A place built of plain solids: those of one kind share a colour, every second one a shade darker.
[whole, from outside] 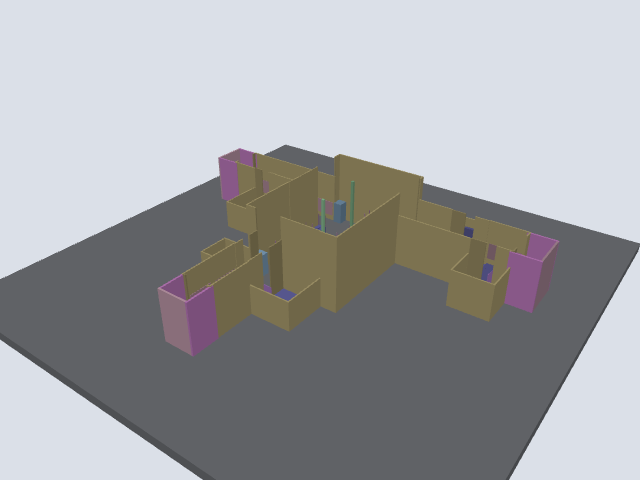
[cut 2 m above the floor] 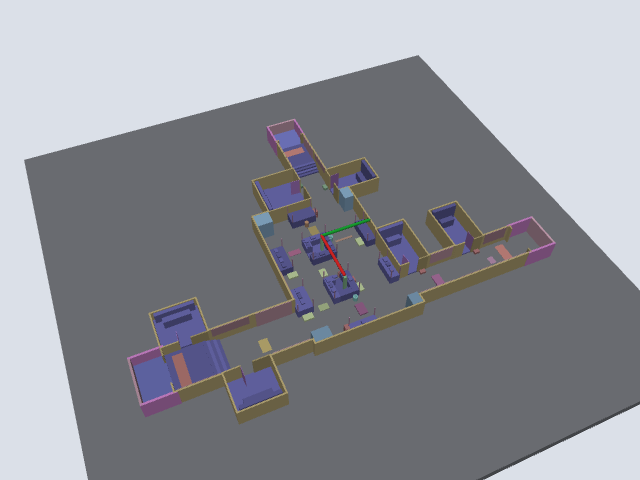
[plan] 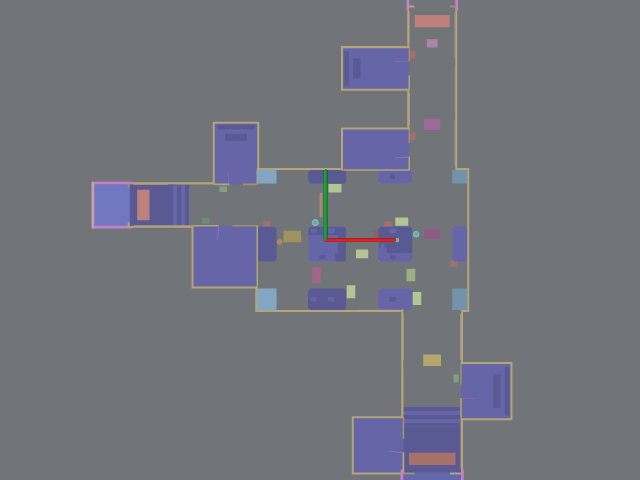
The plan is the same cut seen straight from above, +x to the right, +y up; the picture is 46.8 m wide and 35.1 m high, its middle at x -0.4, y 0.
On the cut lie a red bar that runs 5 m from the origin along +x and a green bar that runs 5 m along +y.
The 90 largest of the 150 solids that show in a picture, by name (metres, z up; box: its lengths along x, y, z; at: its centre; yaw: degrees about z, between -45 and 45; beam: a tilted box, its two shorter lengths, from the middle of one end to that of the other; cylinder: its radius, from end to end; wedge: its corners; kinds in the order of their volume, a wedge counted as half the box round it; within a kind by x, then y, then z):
{
 "wall_1": {"box": [4.81, 0.15, 5.62], "at": [-12.06, 0.97, 2.76]},
 "wall_2": {"box": [6.37, 0.15, 5.62], "at": [-11.28, 4.14, 2.76]},
 "wall_3": {"box": [0.15, 4.63, 3.21], "at": [-9.72, -1.23, 1.55]},
 "wall_4": {"box": [1.83, 0.12, 5.62], "at": [-8.73, 1.05, 2.76]},
 "wall_5": {"box": [0.15, 4.63, 3.21], "at": [-8.17, 6.34, 1.55]},
 "wall_6": {"box": [4.85, 0.15, 3.21], "at": [-7.37, -3.46, 1.55]},
 "wall_7": {"box": [3.41, 0.15, 3.21], "at": [-6.54, 8.58, 1.55]},
 "wall_8": {"box": [1.83, 0.12, 5.62], "at": [-5.9, 1.05, 2.76]},
 "wall_9": {"box": [0.15, 1.88, 8.03], "at": [-5.06, -4.33, 3.96]},
 "wall_10": {"box": [0.12, 4.44, 8.03], "at": [-4.99, -1.17, 3.96]},
 "wall_11": {"box": [0.12, 1.05, 8.03], "at": [-4.99, 4.59, 3.96]},
 "wall_12": {"box": [0.15, 3.54, 3.21], "at": [-4.91, 6.88, 1.55]},
 "wall_13": {"box": [6.31, 0.15, 8.03], "at": [-1.87, 5.19, 3.96]},
 "wall_14": {"box": [10.83, 0.15, 8.03], "at": [0.28, -5.19, 3.96]},
 "wall_15": {"box": [0.15, 3.16, 3.21], "at": [1.21, 6.66, 1.55]},
 "wall_16": {"box": [0.15, 3.27, 3.21], "at": [1.21, 12.54, 1.55]},
 "wall_17": {"box": [0.15, 4.26, 4.01], "at": [2.0, -15.02, 1.96]},
 "wall_18": {"box": [5.02, 0.15, 3.21], "at": [3.65, 8.16, 1.55]},
 "wall_19": {"box": [5.02, 0.15, 3.21], "at": [3.65, 10.98, 1.55]},
 "wall_20": {"box": [5.02, 0.15, 3.21], "at": [3.65, 14.1, 1.55]},
 "wall_21": {"box": [4.83, 0.12, 8.03], "at": [3.71, 5.12, 3.96]},
 "wall_22": {"box": [3.81, 0.15, 4.01], "at": [3.83, -17.07, 1.96]},
 "wall_23": {"box": [3.81, 0.15, 4.01], "at": [3.83, -12.96, 1.96]},
 "wall_24": {"box": [0.15, 7.96, 5.62], "at": [5.62, -9.06, 2.76]},
 "wall_25": {"box": [0.12, 1.48, 5.62], "at": [5.7, -16.26, 2.76]},
 "wall_26": {"box": [0.12, 1.48, 5.62], "at": [5.7, -13.78, 2.76]},
 "wall_27": {"box": [0.15, 2.97, 5.62], "at": [6.05, 9.57, 2.76]},
 "wall_28": {"box": [0.15, 3.12, 5.62], "at": [6.05, 15.59, 2.76]},
 "wall_29": {"box": [0.15, 12.07, 5.62], "at": [9.56, 11.11, 2.76]},
 "wall_30": {"box": [0.96, 0.15, 5.62], "at": [9.58, -17.07, 2.76]},
 "wall_31": {"box": [0.12, 1.48, 5.62], "at": [9.91, -12.3, 2.76]},
 "wall_32": {"box": [0.12, 1.48, 5.62], "at": [9.91, -9.82, 2.76]},
 "wall_33": {"box": [0.15, 4.11, 5.62], "at": [9.98, -15.09, 2.76]},
 "wall_34": {"box": [0.15, 4.0, 5.62], "at": [9.98, -7.08, 2.76]},
 "wall_35": {"box": [1.03, 0.15, 8.03], "at": [10.0, 5.19, 3.96]},
 "wall_36": {"box": [0.15, 10.53, 8.03], "at": [10.44, 0.0, 3.96]},
 "wall_37": {"box": [3.81, 0.15, 3.21], "at": [11.78, -13.11, 1.55]},
 "wall_38": {"box": [3.81, 0.15, 3.21], "at": [11.78, -9.0, 1.55]},
 "wall_39": {"box": [0.15, 4.26, 3.21], "at": [13.61, -11.06, 1.55]},
 "piece_1": {"box": [3.17, 3.02, 0.73], "at": [-12.73, 2.56, 0.32]},
 "piece_2": {"box": [4.26, 0.35, 2.05], "at": [-7.32, -3.14, 1.14]},
 "piece_3": {"box": [3.16, 0.55, 0.95], "at": [-7.32, -2.39, 0.58]},
 "piece_4": {"box": [4.66, 4.44, 0.21], "at": [-7.32, -1.17, 0.06]},
 "piece_5": {"box": [3.11, 4.44, 0.21], "at": [-6.54, 6.29, 0.06]},
 "piece_6": {"box": [1.61, 0.55, 0.95], "at": [-6.54, 7.5, 0.58]},
 "piece_7": {"box": [2.71, 0.35, 2.05], "at": [-6.54, 8.26, 1.14]},
 "piece_8": {"box": [1.4, 2.55, 0.95], "at": [-4.29, -0.29, 0.42]},
 "piece_9": {"box": [0.62, 1.31, 0.95], "at": [-0.96, -0.29, 0.42]},
 "piece_10": {"box": [2.78, 1.57, 0.95], "at": [0.12, -4.33, 0.42]},
 "piece_11": {"box": [2.74, 2.51, 0.17], "at": [0.12, -0.29, 0.04]},
 "piece_12": {"box": [2.78, 0.62, 0.95], "at": [0.12, 0.67, 0.42]},
 "piece_13": {"box": [2.78, 0.98, 0.95], "at": [0.12, 4.62, 0.42]},
 "piece_14": {"box": [0.62, 1.31, 0.95], "at": [1.2, -0.29, 0.42]},
 "piece_15": {"box": [0.35, 2.57, 2.05], "at": [1.54, 6.6, 1.14]},
 "piece_16": {"box": [0.35, 2.57, 2.05], "at": [1.54, 12.54, 1.14]},
 "piece_17": {"box": [0.55, 1.47, 0.95], "at": [2.29, 6.6, 0.58]},
 "piece_18": {"box": [0.55, 1.47, 0.95], "at": [2.29, 12.54, 0.58]},
 "piece_19": {"box": [0.35, 3.56, 2.05], "at": [2.32, -15.02, 1.94]},
 "piece_20": {"box": [0.55, 2.46, 0.95], "at": [3.07, -15.02, 1.39]},
 "piece_21": {"box": [4.83, 2.97, 0.21], "at": [3.71, 6.6, 0.06]},
 "piece_22": {"box": [4.83, 2.97, 0.21], "at": [3.71, 12.54, 0.06]},
 "piece_23": {"box": [3.62, 3.96, 0.21], "at": [3.88, -15.02, 0.86]},
 "piece_24": {"box": [2.48, 1.57, 0.95], "at": [5.1, -4.33, 0.42]},
 "piece_25": {"box": [2.48, 0.62, 0.95], "at": [5.1, -1.26, 0.42]},
 "piece_26": {"box": [2.44, 2.51, 0.17], "at": [5.1, -0.29, 0.04]},
 "piece_27": {"box": [2.48, 0.62, 0.95], "at": [5.1, 0.67, 0.42]},
 "piece_28": {"box": [2.48, 0.98, 0.95], "at": [5.1, 4.62, 0.42]},
 "piece_29": {"box": [0.62, 1.31, 0.95], "at": [6.03, -0.29, 0.42]},
 "piece_30": {"box": [4.21, 3.33, 0.85], "at": [7.8, -15.33, 0.38]},
 "piece_31": {"box": [4.24, 0.29, 0.85], "at": [7.8, -13.52, 0.38]},
 "piece_32": {"box": [4.24, 0.29, 0.69], "at": [7.8, -13.23, 0.3]},
 "piece_33": {"box": [1.1, 2.55, 0.95], "at": [9.81, -0.29, 0.42]},
 "piece_34": {"box": [3.62, 3.96, 0.21], "at": [11.72, -11.06, 0.06]},
 "piece_35": {"box": [0.55, 2.46, 0.95], "at": [12.53, -11.06, 0.58]},
 "piece_36": {"box": [0.35, 3.56, 2.05], "at": [13.28, -11.06, 1.14]},
 "wing_1": {"box": [3.0, 0.2, 5.55], "at": [-15.61, 0.95, 2.73]},
 "wing_2": {"box": [3.0, 0.2, 5.55], "at": [-15.61, 4.17, 2.73]},
 "wing_3": {"box": [0.2, 3.0, 5.55], "at": [5.59, -18.3, 2.73]},
 "wing_4": {"box": [0.2, 3.0, 5.55], "at": [6.02, 18.3, 2.73]},
 "wing_5": {"box": [0.2, 3.0, 5.55], "at": [9.58, 18.3, 2.73]},
 "wing_6": {"box": [0.2, 3.0, 5.55], "at": [10.01, -18.3, 2.73]},
 "store_1": {"box": [1.4, 1.57, 2.45], "at": [-4.29, -4.33, 1.18]},
 "store_2": {"box": [1.4, 0.98, 2.45], "at": [-4.29, 4.62, 1.18]},
 "store_3": {"box": [1.1, 1.57, 2.45], "at": [9.81, -4.33, 1.18]},
 "store_4": {"box": [1.1, 0.98, 2.45], "at": [9.81, 4.62, 1.18]},
 "street_1": {"box": [2.6, 3.02, 0.73], "at": [-15.61, 2.56, 0.32]},
 "street_2": {"box": [4.21, 2.6, 0.85], "at": [7.8, -18.3, 0.38]},
 "opp_1": {"box": [0.2, 3.42, 5.55], "at": [-17.01, 2.56, 2.73]},
 "opp_2": {"box": [4.62, 0.2, 5.55], "at": [7.8, -19.7, 2.73]},
 "opp_3": {"box": [3.76, 0.2, 5.55], "at": [7.8, 19.7, 2.73]}
}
